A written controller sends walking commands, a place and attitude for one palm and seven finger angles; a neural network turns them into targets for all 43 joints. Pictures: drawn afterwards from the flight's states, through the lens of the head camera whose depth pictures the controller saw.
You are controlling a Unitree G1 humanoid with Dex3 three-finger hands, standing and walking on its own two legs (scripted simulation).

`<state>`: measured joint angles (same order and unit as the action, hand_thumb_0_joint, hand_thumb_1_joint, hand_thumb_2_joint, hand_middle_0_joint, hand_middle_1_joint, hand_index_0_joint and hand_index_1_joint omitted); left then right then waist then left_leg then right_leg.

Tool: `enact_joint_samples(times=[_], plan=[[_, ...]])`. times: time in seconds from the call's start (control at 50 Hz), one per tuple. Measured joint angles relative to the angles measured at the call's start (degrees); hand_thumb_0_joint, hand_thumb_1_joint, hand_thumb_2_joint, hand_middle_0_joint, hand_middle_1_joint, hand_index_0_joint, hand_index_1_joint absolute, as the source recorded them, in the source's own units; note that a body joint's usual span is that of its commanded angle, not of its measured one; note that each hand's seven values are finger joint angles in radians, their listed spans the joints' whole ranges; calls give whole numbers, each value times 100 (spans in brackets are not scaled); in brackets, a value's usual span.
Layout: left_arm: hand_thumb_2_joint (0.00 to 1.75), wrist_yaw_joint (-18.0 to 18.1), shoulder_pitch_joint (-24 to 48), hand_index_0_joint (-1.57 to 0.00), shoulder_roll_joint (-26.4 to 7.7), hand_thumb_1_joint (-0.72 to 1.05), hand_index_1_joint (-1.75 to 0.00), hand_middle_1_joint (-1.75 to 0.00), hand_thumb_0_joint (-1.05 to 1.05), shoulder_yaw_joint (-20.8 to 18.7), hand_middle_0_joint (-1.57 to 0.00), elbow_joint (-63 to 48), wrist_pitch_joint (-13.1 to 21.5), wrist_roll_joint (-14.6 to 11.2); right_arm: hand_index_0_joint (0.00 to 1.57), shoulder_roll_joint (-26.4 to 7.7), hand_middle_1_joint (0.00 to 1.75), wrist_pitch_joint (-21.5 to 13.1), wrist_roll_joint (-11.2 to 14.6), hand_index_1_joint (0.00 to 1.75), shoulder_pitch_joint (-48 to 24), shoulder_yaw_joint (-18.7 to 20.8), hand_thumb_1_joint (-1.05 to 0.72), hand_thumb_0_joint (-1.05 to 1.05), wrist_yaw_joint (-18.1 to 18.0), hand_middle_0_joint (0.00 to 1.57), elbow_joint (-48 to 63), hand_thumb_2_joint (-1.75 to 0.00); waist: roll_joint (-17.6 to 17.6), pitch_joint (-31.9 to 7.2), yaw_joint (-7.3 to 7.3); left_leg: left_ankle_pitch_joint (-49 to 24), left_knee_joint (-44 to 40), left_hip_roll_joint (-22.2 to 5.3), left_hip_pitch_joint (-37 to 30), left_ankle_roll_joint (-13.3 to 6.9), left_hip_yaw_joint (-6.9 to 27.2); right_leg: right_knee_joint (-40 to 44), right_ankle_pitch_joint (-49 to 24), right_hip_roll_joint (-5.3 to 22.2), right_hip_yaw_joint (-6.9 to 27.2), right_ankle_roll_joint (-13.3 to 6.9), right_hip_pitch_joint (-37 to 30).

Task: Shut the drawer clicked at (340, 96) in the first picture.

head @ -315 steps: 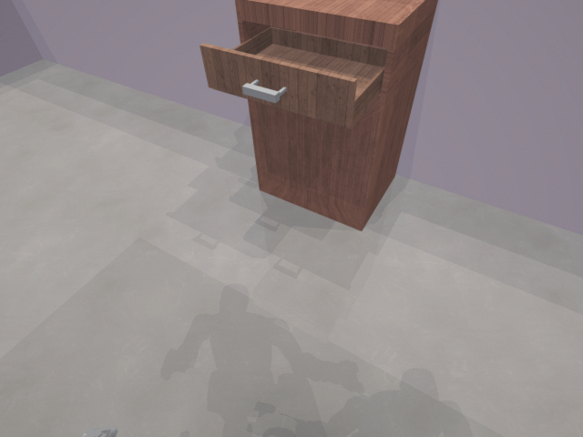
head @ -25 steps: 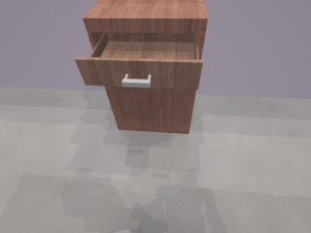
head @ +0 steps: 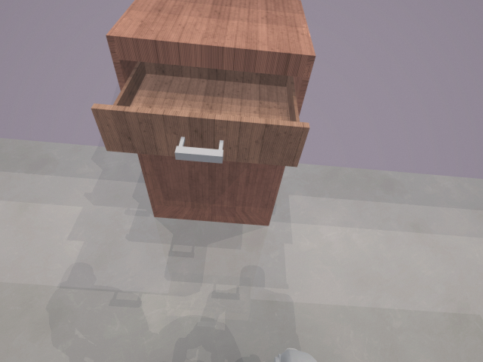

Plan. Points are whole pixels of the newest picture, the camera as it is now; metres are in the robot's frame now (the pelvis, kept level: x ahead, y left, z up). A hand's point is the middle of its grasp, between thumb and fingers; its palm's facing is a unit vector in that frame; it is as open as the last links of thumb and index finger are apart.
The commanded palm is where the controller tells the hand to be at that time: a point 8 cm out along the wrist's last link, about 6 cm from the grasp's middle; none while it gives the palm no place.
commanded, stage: take the last steps up to it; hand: left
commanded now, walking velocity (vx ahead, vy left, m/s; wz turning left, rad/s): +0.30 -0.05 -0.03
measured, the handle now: (200, 148) +0.60 +0.13 -0.04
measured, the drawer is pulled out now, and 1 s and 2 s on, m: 0.23 0.23 0.23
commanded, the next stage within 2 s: come to a stop and stand still in 0.44 s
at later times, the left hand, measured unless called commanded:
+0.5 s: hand (186, 327) +0.22 +0.11 -0.17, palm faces +0.05 -0.97 -0.22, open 7.2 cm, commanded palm none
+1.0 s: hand (182, 342) +0.19 +0.12 -0.19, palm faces +0.05 -0.97 -0.24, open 7.4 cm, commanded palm none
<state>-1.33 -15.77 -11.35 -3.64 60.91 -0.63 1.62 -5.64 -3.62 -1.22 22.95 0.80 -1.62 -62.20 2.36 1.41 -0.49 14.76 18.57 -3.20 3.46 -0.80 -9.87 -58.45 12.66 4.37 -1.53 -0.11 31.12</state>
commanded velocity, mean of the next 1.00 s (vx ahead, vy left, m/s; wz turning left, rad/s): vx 0.05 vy -0.02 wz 0.01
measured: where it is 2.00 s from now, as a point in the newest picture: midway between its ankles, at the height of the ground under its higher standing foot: outside the picture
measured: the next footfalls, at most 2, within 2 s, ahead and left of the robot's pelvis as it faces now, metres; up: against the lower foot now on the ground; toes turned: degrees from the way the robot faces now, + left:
right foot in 0.22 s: +0.21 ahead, -0.16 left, +0.00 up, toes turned -9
left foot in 0.64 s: +0.30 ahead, +0.06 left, +0.00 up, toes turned +8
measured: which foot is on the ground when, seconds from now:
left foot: down 0.00-0.22, up 0.24-0.62, down 0.64-1.00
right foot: up 0.00-0.20, down 0.22-0.70, up 0.72-1.00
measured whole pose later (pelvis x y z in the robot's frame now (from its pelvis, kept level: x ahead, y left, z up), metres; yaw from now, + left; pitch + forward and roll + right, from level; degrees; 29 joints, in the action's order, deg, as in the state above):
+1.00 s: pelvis +0.19 -0.07 -0.01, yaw -1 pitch +0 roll +0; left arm 2.3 -15.2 -10.6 -3.2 59.4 -2.2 1.2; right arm -8.8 1.3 -1.1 6.2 3.1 -2.1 -58.7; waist 0.4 4.8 1.0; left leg 7.6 27.1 -5.0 19.1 -0.3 -7.6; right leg -47.6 26.2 2.8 -1.1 0.9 19.0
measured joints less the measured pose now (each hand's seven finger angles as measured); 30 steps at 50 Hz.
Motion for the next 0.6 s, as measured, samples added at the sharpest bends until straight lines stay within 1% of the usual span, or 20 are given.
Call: enact_joint_samples(times=[0.06, 0.1, 0.16, 0.2, 0.22, 0.24, 0.26, 0.28, 0.3, 0.32, 0.34, 0.36, 0.42, 0.48, 0.54, 0.6], plan=[[90, 11, 216, -20, 49, 91, -30, -30, 1, 18, -19, -7, -1, -3, 20, 75, 30, 5, -6, 30, 169, 16, -91, 0, 10, 20, -144, -90, -20, 106, -65, 77, -150, -13, -232, 81, -59, 646, -105, 137, -122, 36, 62], [90, 15, 382, -20, 55, 92, -30, -30, 1, 17, -19, -10, -1, -9, 20, 105, 30, 18, -22, 30, 264, 41, -91, 0, 21, 20, -216, -90, -43, 181, -143, 192, -144, -38, -346, 157, -94, 1140, -99, 166, -228, 22, 10], [90, -4, 642, -20, 79, 92, -30, -30, 1, 28, -19, -43, 34, -14, 20, 105, 30, 47, -51, 30, 386, 87, -91, 0, 33, 20, -320, -90, -109, 276, -283, 456, 4, -108, -469, 303, -121, 1799, -14, 109, -371, -51, -196], [90, -18, 784, -20, 107, 92, -30, -30, 1, 36, -19, -98, 124, -12, 20, 80, 30, 80, -45, 30, 481, 113, -91, 0, 38, 20, -399, -90, -190, 314, -330, 751, 312, -212, -491, 428, -99, 2327, -69, -7, -483, -126, -524], [90, -22, 826, -20, 106, 92, -30, -30, 1, 46, -19, -142, 213, -4, 20, 76, 30, 92, -26, 30, 553, 124, -91, 0, 51, 20, -441, -90, -207, 308, -330, 978, 678, -271, -407, 446, -55, 2606, -212, -53, -527, -188, -747], [90, 3, 895, -20, 137, 92, -30, -30, 1, 35, -19, -170, 315, 7, 20, 53, 30, 129, 8, 30, 536, 130, -91, 0, 70, 20, -498, -90, -278, 346, -295, 1196, 1342, -398, -164, 355, 12, 2487, -302, -102, -581, -238, -746], [90, 31, 943, -20, 174, 92, -30, -30, 1, 42, -19, -201, 400, -15, 20, 16, 30, 193, 38, 30, 457, 123, -91, 0, 84, 20, -531, -90, -337, 399, -279, 1403, 2238, -441, 195, 253, 234, 2287, -173, -131, -641, -272, -746], [90, 54, 952, -20, 209, 91, -30, -30, 1, 58, -20, -226, 458, -38, 20, -28, 30, 252, 56, 30, 353, 131, -91, 0, 95, 20, -547, -90, -366, 421, -258, 1486, 3128, -405, 585, 173, 458, 2211, -24, -149, -683, -294, -806], [90, 79, 932, -20, 245, 91, -30, -30, 1, 75, -20, -234, 487, -55, 20, -77, 30, 292, 61, 30, 236, 154, -91, 0, 98, 20, -538, -90, -382, 416, -232, 1406, 3860, -361, 955, 118, 599, 2257, 70, -170, -712, -307, -917], [90, 110, 892, -20, 285, 91, -30, -30, 1, 96, -20, -223, 494, -66, 20, -134, 30, 311, 55, 30, 112, 185, -91, 0, 96, 20, -500, -90, -403, 397, -209, 1225, 4360, -346, 1281, 87, 664, 2391, 100, -199, -740, -310, -1061], [90, 148, 833, -20, 327, 91, -30, -30, 1, 104, -20, -205, 498, -78, 20, -196, 30, 315, 41, 30, -19, 213, -91, 1, 88, 20, -441, -90, -427, 361, -198, 1016, 4640, -355, 1570, 84, 684, 2574, 61, -228, -770, -282, -1212], [90, 218, 777, -20, 342, 93, -30, -30, 0, 49, -20, -212, 526, -113, 20, -251, 30, 314, 26, 30, -149, 234, -91, 1, 79, 20, -363, -90, -452, 316, -189, 827, 4740, -378, 1825, 102, 687, 2765, 17, -264, -808, -288, -1353], [90, 293, 607, -20, 263, 95, -30, -30, -2, 50, -20, -177, 542, -75, 19, -382, 30, 302, -15, 30, -539, 276, -91, 0, 70, 20, -100, -90, -472, 163, -163, 436, 4436, -426, 2335, 197, 594, 3238, -78, -340, -883, -331, -1696], [90, 280, 409, -20, 231, 95, -30, -30, -2, 121, -20, -75, 505, -48, 19, -473, 30, 287, -25, 30, -895, 288, -91, 0, 91, 20, 112, -90, -488, 41, -112, 208, 3852, -428, 2526, 274, 501, 3513, -81, -406, -915, -322, -1957], [90, 252, 197, -20, 254, 94, -30, -30, -1, 183, -20, 41, 467, -29, 19, -495, 30, 286, -16, 30, -1196, 270, -91, 0, 132, 19, 239, -90, -463, -14, -1, 156, 3089, -380, 2412, 303, 428, 3640, -11, -452, -906, -288, -2178], [90, 245, -13, -20, 297, 93, -30, -30, 0, 221, -20, 165, 411, -25, 19, -460, 30, 269, -1, 30, -1421, 212, -91, 0, 147, 19, 304, -90, -398, -10, 147, 125, 2270, -285, 2072, 297, 397, 3609, 137, -462, -876, -220, -2351]])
